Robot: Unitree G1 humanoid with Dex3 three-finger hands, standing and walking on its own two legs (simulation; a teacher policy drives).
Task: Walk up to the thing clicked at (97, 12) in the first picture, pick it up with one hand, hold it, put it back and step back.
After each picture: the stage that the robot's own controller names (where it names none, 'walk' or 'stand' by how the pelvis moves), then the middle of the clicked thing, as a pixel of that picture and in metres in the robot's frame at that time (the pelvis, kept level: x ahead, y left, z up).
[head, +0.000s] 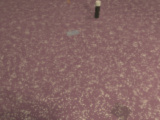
stand; (97, 9) +2.07 -0.22 -0.65
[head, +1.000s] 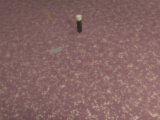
walk; (79, 24) +1.93 +0.13 -0.63
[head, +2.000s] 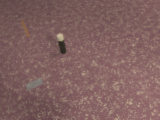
walk; (61, 44) +1.35 +0.34 -0.65
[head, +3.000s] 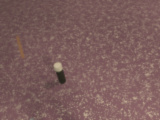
walk; (60, 73) +0.91 +0.30 -0.65
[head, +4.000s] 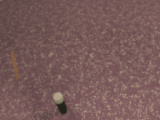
walk; (60, 103) +0.60 +0.26 -0.65
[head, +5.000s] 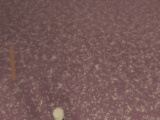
stand; (59, 119) +0.45 +0.16 -0.63
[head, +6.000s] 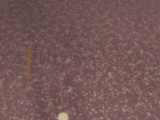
stand; out of the picture +0.44 +0.13 -0.65
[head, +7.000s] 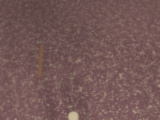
stand; out of the picture +0.45 +0.09 -0.66
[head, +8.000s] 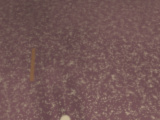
stand; out of the picture +0.43 +0.13 -0.66
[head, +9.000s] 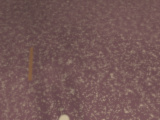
stand; out of the picture +0.42 +0.14 -0.66
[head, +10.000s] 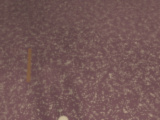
stand; out of the picture +0.42 +0.15 -0.66
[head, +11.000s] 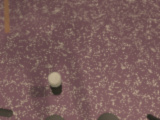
go down; (55, 85) +0.46 +0.13 -0.46
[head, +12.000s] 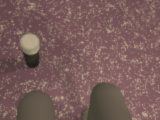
go down; (31, 53) +0.51 +0.16 -0.29
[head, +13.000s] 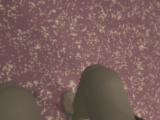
close in; out of the picture +0.50 +0.20 -0.20
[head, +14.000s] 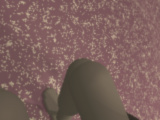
close; out of the picture +0.50 +0.22 -0.18
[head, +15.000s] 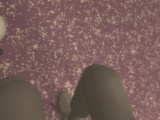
lift; out of the picture +0.43 +0.21 -0.14
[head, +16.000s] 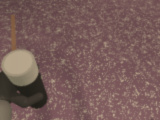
lift; (30, 84) +0.32 +0.17 +0.04
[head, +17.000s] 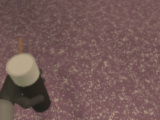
hold; (33, 87) +0.32 +0.16 +0.04
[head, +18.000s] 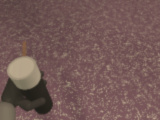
hold; (35, 90) +0.31 +0.16 +0.05
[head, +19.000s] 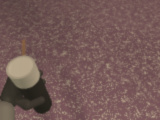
crouch; (34, 89) +0.31 +0.17 +0.04
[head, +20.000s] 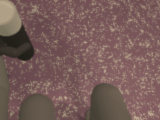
crouch; (15, 37) +0.48 +0.16 -0.03
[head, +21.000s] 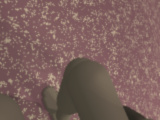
lower; out of the picture +0.48 +0.25 -0.18
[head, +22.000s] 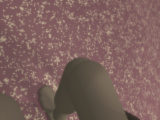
lower; out of the picture +0.49 +0.25 -0.18
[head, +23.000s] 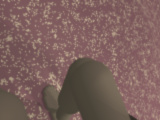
lower; out of the picture +0.48 +0.24 -0.18
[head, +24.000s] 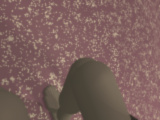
lower; out of the picture +0.48 +0.24 -0.18
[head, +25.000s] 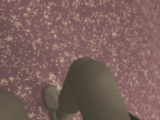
loosen; out of the picture +0.48 +0.24 -0.18
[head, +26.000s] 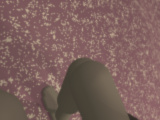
withdraw; out of the picture +0.48 +0.24 -0.19
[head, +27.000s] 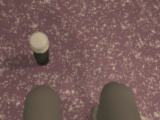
walk; (41, 51) +0.50 +0.17 -0.28
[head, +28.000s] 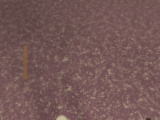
stand; out of the picture +0.42 +0.13 -0.59
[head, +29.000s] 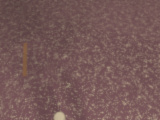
stand; out of the picture +0.43 +0.15 -0.60
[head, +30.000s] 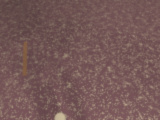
stand; out of the picture +0.41 +0.14 -0.60
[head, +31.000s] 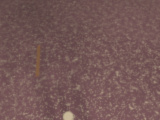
stand; out of the picture +0.45 +0.12 -0.65
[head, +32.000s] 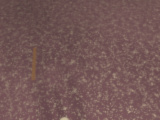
stand; out of the picture +0.41 +0.15 -0.66
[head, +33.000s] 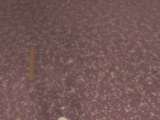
walk; out of the picture +0.41 +0.15 -0.66
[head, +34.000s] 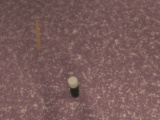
walk; (74, 87) +0.60 +0.12 -0.64
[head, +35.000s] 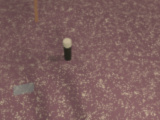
walk; (67, 50) +0.96 +0.10 -0.63
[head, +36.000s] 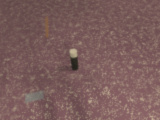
stand; (74, 60) +1.03 +0.15 -0.65
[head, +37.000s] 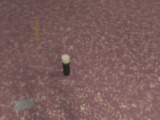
stand; (66, 65) +0.99 +0.14 -0.66
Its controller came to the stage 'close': yes
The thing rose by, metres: 0.68
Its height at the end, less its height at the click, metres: +0.00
